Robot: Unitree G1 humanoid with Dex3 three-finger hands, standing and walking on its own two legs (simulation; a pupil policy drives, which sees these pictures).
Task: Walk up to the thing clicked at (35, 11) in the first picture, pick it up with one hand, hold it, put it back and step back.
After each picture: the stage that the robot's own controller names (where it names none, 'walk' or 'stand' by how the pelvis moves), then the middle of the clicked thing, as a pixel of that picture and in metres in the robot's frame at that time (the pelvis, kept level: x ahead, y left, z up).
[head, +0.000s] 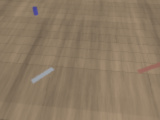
stand; (35, 10) +2.16 +0.73 -0.72
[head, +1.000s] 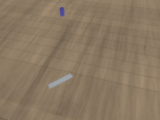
walk; (62, 11) +2.10 +0.47 -0.71
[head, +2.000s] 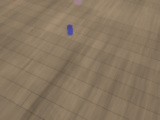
walk; (70, 30) +1.52 +0.27 -0.70
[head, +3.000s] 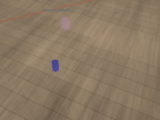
walk; (55, 65) +1.05 +0.27 -0.70
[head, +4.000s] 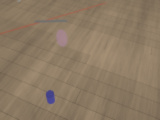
walk; (50, 97) +0.68 +0.24 -0.70
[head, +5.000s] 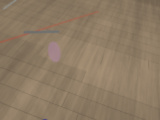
walk; out of the picture +0.46 +0.19 -0.71
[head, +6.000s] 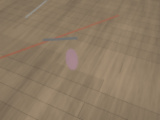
stand; out of the picture +0.39 +0.19 -0.72
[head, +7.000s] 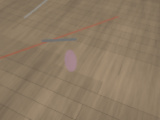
stand; out of the picture +0.37 +0.19 -0.72
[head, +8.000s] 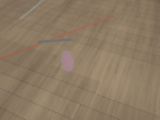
stand; out of the picture +0.37 +0.21 -0.73
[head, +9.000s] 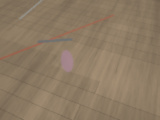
stand; out of the picture +0.36 +0.21 -0.73
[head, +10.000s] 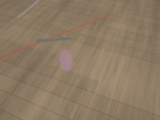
stand; out of the picture +0.35 +0.21 -0.73
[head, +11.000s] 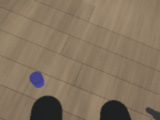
go down; (37, 80) +0.41 +0.23 -0.44
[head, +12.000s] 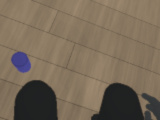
go down; (22, 62) +0.43 +0.26 -0.31
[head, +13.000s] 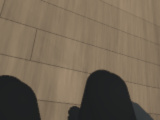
close in; out of the picture +0.40 +0.30 -0.23
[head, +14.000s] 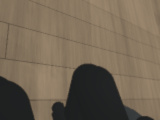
close; out of the picture +0.40 +0.31 -0.22
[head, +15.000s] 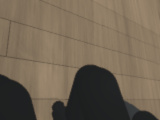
lift; out of the picture +0.38 +0.31 -0.22
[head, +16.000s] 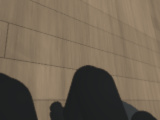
lift; out of the picture +0.36 +0.30 -0.22
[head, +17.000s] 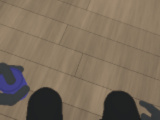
lift; (14, 85) +0.31 +0.24 -0.05
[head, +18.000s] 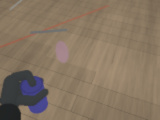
hold; (35, 95) +0.32 +0.17 +0.02
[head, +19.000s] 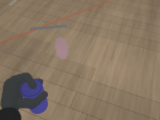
hold; (35, 97) +0.32 +0.17 -0.01
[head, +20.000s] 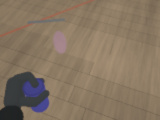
crouch; (37, 95) +0.32 +0.17 -0.03
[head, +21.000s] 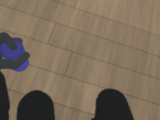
crouch; (16, 56) +0.43 +0.22 -0.10
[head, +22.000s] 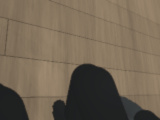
lower; out of the picture +0.39 +0.33 -0.22
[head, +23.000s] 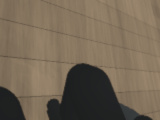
lower; out of the picture +0.41 +0.32 -0.22
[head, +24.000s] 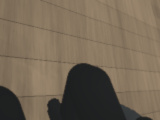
lower; out of the picture +0.41 +0.32 -0.22
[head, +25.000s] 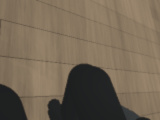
lower; out of the picture +0.40 +0.32 -0.22
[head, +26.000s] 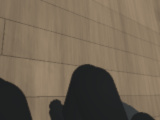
open; out of the picture +0.39 +0.31 -0.23
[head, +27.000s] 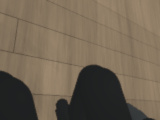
stand; out of the picture +0.39 +0.30 -0.23
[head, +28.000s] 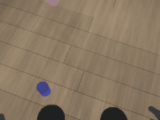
walk; (44, 89) +0.42 +0.22 -0.49
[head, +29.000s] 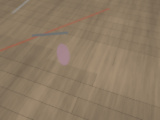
stand; out of the picture +0.38 +0.19 -0.66
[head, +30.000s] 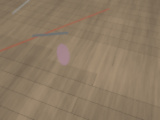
stand; out of the picture +0.38 +0.20 -0.67
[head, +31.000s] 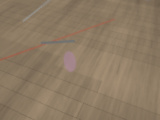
stand; out of the picture +0.40 +0.17 -0.72
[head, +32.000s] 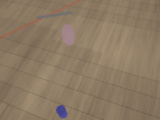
walk; (62, 112) +0.44 +0.22 -0.68
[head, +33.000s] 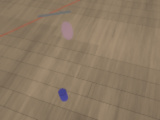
walk; (63, 94) +0.63 +0.23 -0.71
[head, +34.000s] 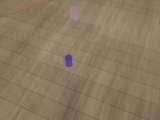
walk; (68, 60) +0.99 +0.15 -0.70
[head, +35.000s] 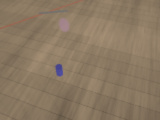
stand; (59, 70) +1.00 +0.24 -0.71
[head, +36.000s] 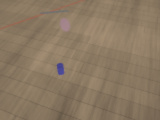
stand; (60, 69) +1.02 +0.23 -0.72
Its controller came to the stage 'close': yes
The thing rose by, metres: 0.71
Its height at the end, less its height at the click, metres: +0.00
